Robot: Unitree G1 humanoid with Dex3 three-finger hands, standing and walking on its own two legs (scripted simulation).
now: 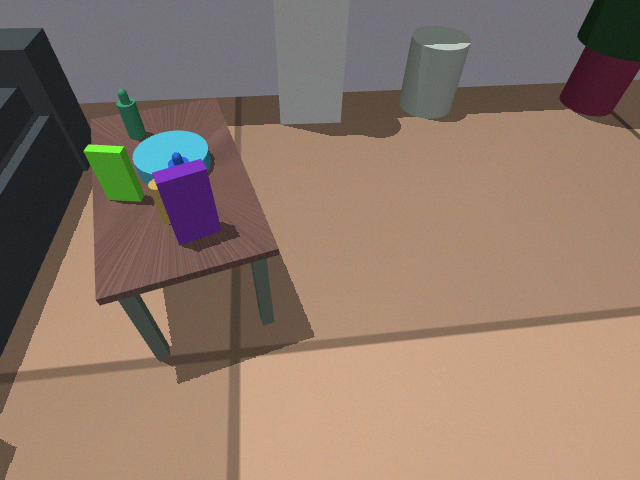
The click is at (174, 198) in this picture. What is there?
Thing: carton on end
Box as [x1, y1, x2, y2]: [152, 159, 221, 244]
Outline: 200,159 152,173 179,244 221,230 207,172
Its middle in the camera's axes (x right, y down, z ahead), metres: -0.33 -0.08 +1.01
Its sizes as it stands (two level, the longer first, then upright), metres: 0.118 0.044 0.218
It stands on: a support 0.43 m high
